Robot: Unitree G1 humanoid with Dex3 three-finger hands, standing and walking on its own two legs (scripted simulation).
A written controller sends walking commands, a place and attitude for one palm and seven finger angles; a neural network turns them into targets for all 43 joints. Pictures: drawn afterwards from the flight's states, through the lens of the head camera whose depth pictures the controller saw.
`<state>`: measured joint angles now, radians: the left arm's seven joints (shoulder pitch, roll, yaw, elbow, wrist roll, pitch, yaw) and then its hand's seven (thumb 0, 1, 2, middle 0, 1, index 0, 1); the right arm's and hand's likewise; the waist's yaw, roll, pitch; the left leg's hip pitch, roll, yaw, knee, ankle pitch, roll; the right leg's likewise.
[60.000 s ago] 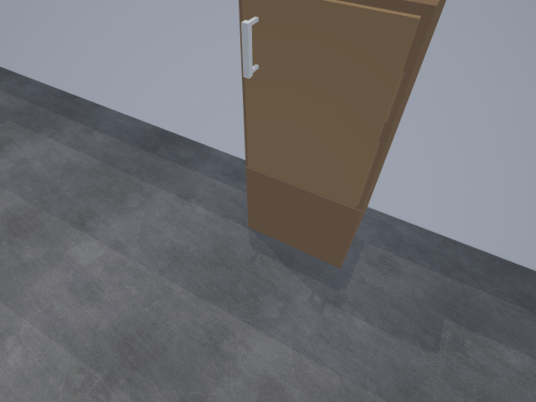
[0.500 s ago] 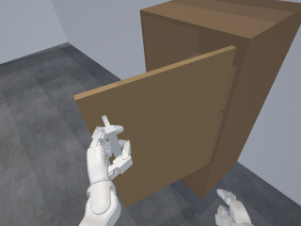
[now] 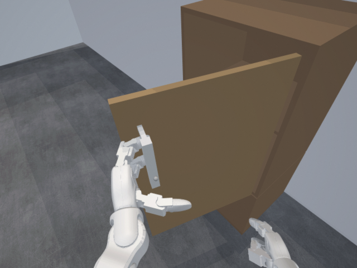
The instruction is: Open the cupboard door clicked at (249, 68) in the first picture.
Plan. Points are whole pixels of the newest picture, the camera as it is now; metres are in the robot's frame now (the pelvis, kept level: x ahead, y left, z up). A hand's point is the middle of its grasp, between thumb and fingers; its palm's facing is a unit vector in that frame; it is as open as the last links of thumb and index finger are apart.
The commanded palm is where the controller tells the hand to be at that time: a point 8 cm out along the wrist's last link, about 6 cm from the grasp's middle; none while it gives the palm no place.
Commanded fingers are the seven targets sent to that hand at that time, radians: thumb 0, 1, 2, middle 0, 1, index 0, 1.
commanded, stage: open thumb and fingers to let go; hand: left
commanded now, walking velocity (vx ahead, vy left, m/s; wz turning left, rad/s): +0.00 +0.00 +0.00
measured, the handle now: (148, 157) +0.31 +0.09 +0.13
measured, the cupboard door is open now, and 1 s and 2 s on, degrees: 73 76 76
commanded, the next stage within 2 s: slide the hand sideways off the handle in 0.12 s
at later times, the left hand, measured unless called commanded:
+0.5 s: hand (159, 204) +0.20 +0.05 +0.13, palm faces -0.16 -0.99 +0.02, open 16.5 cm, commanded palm +0.18 +0.10 +0.13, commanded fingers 0.00 -0.50 0.30 -0.15 -0.30 -0.15 -0.30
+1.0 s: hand (131, 215) +0.18 +0.10 +0.12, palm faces -0.07 -1.00 -0.02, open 16.2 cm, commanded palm +0.14 +0.15 +0.13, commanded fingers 0.00 -0.50 0.30 -0.15 -0.30 -0.15 -0.30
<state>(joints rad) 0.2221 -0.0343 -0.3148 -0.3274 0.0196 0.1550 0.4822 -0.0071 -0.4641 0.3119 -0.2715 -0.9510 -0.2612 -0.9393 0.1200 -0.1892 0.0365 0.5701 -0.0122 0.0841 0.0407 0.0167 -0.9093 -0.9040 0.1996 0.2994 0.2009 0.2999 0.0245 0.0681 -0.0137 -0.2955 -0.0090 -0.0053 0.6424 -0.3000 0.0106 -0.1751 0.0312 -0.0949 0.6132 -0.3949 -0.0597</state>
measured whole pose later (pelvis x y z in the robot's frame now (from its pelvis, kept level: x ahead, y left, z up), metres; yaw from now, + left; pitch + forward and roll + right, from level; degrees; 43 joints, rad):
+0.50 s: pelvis -0.01 +0.02 +0.00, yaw +0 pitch -4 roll -1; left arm 0.32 0.06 -0.32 -0.38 -0.06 0.07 0.08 -0.01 -0.50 0.29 -0.11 -0.32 -0.11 -0.32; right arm 0.19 -0.23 0.05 0.48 0.02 0.07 0.01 0.02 -0.91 -0.90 0.20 0.30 0.20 0.30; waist 0.01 0.08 0.00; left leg -0.30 -0.02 0.01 0.64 -0.28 0.03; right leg -0.18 0.02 -0.09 0.62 -0.38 -0.04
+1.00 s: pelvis +0.00 +0.01 +0.00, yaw -2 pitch -1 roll +0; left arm 0.58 0.13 -0.16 -0.55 -0.11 0.03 0.00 -0.01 -0.50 0.30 -0.18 -0.32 -0.18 -0.31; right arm 0.21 -0.22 0.06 0.42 0.02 0.04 0.02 0.02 -0.91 -0.90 0.20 0.30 0.20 0.30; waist 0.02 0.06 -0.04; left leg -0.32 0.00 0.03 0.67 -0.32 0.03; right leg -0.22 0.03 -0.06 0.64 -0.40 -0.05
